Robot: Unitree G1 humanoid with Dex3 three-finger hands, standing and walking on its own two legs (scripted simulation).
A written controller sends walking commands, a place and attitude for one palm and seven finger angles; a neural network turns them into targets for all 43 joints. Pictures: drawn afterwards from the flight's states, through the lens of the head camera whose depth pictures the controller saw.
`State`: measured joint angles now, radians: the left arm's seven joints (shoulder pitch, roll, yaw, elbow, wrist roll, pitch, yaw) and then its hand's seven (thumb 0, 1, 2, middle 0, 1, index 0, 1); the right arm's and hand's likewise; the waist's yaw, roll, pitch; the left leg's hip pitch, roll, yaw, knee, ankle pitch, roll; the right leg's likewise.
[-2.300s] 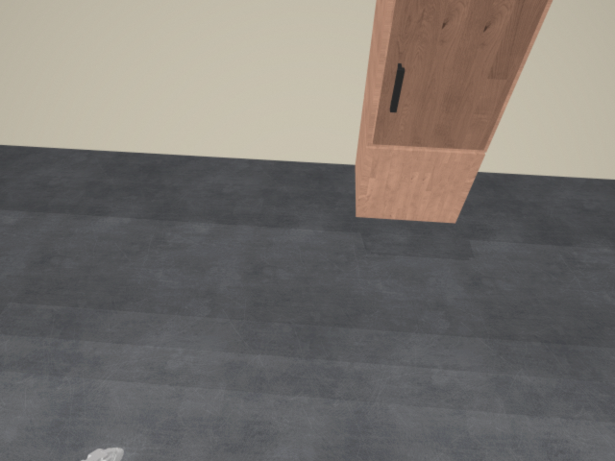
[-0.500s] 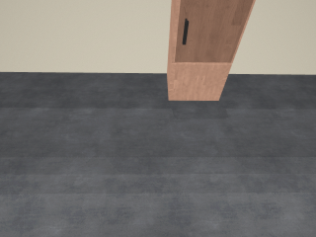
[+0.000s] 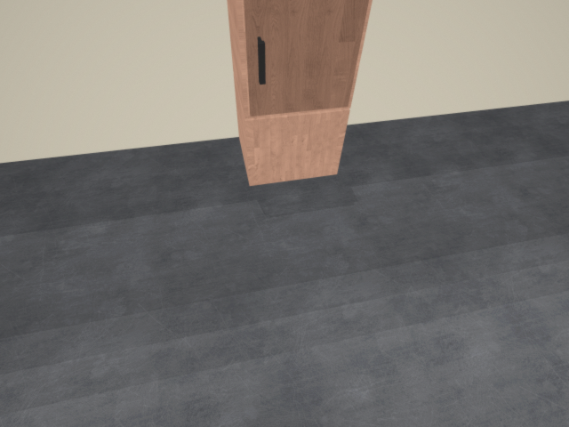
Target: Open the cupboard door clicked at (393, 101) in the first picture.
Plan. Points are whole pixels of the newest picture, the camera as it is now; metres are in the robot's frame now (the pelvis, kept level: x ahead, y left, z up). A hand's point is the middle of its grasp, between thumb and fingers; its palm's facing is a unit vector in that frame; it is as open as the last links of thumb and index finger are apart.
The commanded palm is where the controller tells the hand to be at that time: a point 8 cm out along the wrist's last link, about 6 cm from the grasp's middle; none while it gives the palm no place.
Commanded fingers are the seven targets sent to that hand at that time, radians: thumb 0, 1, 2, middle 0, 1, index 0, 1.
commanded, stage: walk to a spot facing it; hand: left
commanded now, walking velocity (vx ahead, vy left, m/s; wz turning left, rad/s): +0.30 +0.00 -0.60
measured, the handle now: (260, 60) +1.23 +0.23 -0.11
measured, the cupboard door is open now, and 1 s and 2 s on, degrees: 0 0 0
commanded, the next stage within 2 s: turn to face it in 1.34 s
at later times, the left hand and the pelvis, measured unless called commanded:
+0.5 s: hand (250, 307) +0.36 +0.11 -0.18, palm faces -0.41 -0.90 -0.15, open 7.4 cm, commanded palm none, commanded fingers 0.00 0.90 0.90 -0.20 -0.30 -0.20 -0.30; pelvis +0.15 -0.01 -0.02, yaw -20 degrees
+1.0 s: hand (256, 268) +0.45 +0.11 -0.19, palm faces -0.39 -0.90 -0.20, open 7.3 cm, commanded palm none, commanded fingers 0.00 0.90 0.90 -0.20 -0.30 -0.20 -0.30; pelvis +0.36 -0.06 -0.01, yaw -30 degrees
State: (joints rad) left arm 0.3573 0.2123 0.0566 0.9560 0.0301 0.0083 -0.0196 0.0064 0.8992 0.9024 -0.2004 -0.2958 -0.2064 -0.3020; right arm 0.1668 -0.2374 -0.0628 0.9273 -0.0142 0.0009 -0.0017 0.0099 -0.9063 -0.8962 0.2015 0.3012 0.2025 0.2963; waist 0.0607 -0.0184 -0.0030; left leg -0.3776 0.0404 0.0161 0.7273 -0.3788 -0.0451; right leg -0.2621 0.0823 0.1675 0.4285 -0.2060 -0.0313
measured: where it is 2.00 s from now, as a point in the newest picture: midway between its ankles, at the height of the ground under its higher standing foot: (359, 337)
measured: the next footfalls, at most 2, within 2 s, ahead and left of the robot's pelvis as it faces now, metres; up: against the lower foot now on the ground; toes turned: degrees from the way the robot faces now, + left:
left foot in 0.06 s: +0.05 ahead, +0.14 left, +0.00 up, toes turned +0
right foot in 0.54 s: +0.28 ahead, -0.15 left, +0.00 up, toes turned -28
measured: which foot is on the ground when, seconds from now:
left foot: up 0.00-0.04, down 0.06-0.52, up 0.54-0.98, down 1.00-1.00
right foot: down 0.00-0.04, up 0.06-0.52, down 0.54-1.00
